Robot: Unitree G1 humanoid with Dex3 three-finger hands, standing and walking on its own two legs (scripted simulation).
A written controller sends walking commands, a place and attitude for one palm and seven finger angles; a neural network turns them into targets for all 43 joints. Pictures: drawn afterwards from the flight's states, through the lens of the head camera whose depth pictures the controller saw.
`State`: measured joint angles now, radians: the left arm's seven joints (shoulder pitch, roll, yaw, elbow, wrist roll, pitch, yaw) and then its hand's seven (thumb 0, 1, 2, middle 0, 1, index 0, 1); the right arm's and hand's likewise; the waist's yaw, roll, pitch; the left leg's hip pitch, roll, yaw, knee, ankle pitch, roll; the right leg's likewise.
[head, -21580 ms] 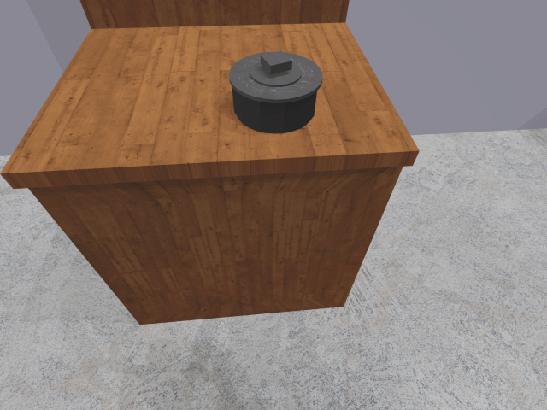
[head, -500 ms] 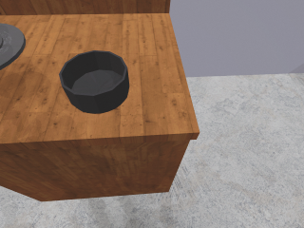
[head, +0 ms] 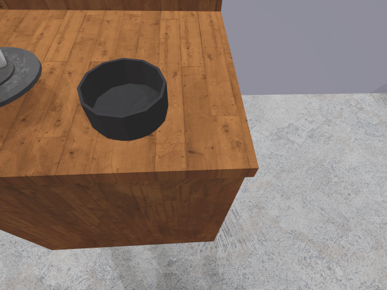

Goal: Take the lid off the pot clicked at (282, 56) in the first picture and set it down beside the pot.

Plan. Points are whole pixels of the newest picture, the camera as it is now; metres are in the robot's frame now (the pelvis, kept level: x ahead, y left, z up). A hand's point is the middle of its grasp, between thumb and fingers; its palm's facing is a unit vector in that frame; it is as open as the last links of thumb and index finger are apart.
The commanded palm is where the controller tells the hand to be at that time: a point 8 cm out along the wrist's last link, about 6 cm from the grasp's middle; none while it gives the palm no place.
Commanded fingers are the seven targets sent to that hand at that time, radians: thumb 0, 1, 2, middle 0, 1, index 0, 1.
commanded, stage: lower the lid onto the table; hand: left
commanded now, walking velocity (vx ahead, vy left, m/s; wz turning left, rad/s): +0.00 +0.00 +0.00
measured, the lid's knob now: out of the picture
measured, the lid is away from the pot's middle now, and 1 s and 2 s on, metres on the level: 0.24 0.24 0.25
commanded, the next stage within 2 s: open the fingers wide in 1.52 s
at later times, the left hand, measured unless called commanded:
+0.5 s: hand out of the picture +0.47 +0.36 +0.18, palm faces -0.36 -0.22 -0.90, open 6.6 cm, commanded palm +0.49 +0.35 +0.25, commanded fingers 0.00 0.59 1.07 -0.75 -1.00 -0.93 -1.07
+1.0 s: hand out of the picture +0.45 +0.35 +0.15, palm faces -0.43 -0.21 -0.88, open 6.6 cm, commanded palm +0.50 +0.35 +0.22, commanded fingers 0.00 0.59 1.07 -0.75 -1.00 -0.93 -1.07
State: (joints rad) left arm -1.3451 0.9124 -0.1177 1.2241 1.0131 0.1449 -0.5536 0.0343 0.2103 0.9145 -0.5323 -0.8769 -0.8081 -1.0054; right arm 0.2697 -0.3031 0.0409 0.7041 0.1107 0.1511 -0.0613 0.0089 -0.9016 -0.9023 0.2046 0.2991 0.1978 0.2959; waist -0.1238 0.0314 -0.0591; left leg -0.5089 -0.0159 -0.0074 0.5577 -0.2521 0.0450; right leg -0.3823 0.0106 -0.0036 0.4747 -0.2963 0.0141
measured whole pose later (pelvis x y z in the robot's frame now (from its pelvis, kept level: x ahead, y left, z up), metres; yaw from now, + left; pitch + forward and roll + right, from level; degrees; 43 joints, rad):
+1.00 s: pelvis -0.02 +0.01 -0.01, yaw -1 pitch +14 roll -3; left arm -1.28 0.90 -0.11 1.29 1.01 0.03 -0.51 0.03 0.22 0.92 -0.53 -0.87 -0.81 -1.01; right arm 0.32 -0.30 0.05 0.72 0.11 0.13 -0.10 0.01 -0.90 -0.90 0.21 0.30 0.20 0.30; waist -0.14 0.02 -0.07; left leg -0.62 -0.01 0.00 0.66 -0.28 0.06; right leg -0.49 0.02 0.00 0.56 -0.31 0.03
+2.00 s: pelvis -0.02 +0.02 -0.02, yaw -2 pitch +16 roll -4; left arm -1.13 0.92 -0.03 1.14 1.01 -0.12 -0.44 -0.01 0.26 0.90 -0.49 -0.88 -0.77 -1.00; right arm 0.31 -0.29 0.03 0.67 0.11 0.23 -0.10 0.01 -0.90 -0.90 0.21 0.30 0.20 0.30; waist -0.13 0.02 -0.09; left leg -0.72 0.00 0.00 0.76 -0.32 0.06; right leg -0.58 0.03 0.00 0.64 -0.34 0.03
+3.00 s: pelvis -0.02 +0.04 -0.02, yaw -2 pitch +16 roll -5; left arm -1.16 0.91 -0.05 1.11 1.01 -0.13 -0.46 0.00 -0.11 0.87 -0.47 -0.65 -0.47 -0.66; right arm 0.34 -0.28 0.03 0.67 0.11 0.22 -0.09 0.01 -0.90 -0.90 0.21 0.30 0.20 0.30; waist -0.13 0.03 -0.10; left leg -0.73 -0.01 0.01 0.77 -0.32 0.09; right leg -0.58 0.02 0.01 0.63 -0.33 0.02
